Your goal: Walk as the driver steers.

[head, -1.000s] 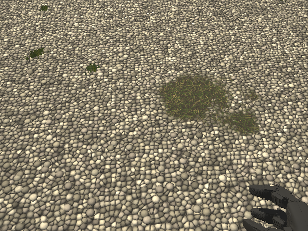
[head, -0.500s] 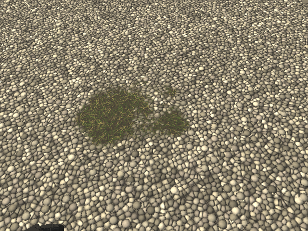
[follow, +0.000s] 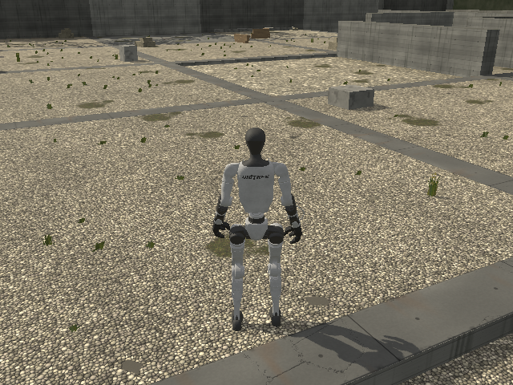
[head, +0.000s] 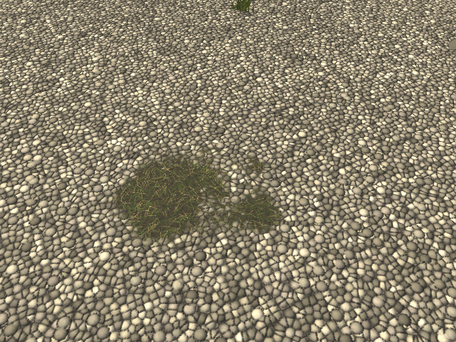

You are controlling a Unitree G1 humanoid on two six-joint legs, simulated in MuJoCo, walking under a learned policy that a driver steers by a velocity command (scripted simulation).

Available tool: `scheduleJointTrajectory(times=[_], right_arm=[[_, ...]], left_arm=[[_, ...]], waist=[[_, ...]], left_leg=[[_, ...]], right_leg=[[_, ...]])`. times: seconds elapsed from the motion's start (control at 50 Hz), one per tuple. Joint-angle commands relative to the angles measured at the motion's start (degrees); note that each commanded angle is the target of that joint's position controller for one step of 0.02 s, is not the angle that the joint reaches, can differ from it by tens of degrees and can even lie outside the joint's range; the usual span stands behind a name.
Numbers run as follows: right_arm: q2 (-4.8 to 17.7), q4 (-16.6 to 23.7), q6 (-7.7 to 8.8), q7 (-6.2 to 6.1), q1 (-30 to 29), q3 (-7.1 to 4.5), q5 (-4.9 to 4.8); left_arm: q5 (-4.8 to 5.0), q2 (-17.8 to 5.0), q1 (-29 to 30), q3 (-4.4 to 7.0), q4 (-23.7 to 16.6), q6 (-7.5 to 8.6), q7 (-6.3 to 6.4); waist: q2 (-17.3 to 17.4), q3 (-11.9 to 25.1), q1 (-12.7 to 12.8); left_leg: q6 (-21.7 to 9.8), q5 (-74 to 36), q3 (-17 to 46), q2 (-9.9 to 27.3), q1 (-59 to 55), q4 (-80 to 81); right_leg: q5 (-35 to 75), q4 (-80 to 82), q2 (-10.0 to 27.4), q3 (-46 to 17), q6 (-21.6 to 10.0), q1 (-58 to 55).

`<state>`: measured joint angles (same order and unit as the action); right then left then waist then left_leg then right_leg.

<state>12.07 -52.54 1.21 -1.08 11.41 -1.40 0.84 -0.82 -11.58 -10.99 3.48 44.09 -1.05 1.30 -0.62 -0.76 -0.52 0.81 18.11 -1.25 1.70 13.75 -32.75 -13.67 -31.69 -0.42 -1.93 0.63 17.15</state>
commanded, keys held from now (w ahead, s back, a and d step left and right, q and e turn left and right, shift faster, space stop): no key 0.92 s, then w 0.08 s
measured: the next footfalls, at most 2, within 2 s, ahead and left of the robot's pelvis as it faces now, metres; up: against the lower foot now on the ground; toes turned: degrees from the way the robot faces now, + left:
left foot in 1.66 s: +0.47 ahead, +0.12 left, +0.00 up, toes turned +4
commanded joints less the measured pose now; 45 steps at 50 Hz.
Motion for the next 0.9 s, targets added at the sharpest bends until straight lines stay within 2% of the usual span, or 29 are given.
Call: scheduleJointTrajectory(times=[0.02,0.14,0.36,0.62,0.9], right_arm=[[6.44,1.76,0.65,-0.31,-0.41,-1.21,-0.12],[6.04,-0.39,0.55,-0.15,-0.41,-1.0,-0.35],[5.55,-4.1,0.26,-0.24,0.07,-0.82,-0.62],[5.44,-6.94,0.03,-0.54,2.06,-0.56,-0.62],[4.82,-8.19,-0.08,-0.67,4.9,-0.16,-0.67]], left_arm=[[0.13,-4.63,2.05,1.41,-2.56,0.94,0.3],[0.32,-5.19,0.22,1.78,1.12,0.78,0.99],[0.65,-5.6,-0.9,1.79,7.67,0.52,1.92],[0.74,-5.27,-1.21,1.07,14.1,0.56,2.03],[0.85,-4.95,-2.1,-0.02,18.26,0.62,2.06]], waist=[[1.41,1.52,-0.43],[0.15,1.17,-0.33],[0.87,-0.22,-0.12],[0.76,-1.13,-0.04],[0.68,-1.68,0.16]], left_leg=[[-1.54,-2.12,2.77,2.4,4.51,8.38],[-1.87,-4.15,2.38,1.81,3.8,8.64],[-2.31,-5.74,2.09,1.08,2.57,10.51],[-2.61,-5.75,2.05,0.58,1.38,11.95],[-2.74,-6.16,1.93,0.16,1.11,12.27]], right_leg=[[8.62,3.28,2.03,-2.43,-2.07,-5.87],[11.02,3.51,2.34,-2.28,-1.45,-7.28],[11.22,4.96,2.49,-1.62,-0.8,-8.37],[9.58,6.68,2.34,-0.69,-0.34,-7.99],[8.39,7.38,2.24,-0.16,-0.14,-6.99]])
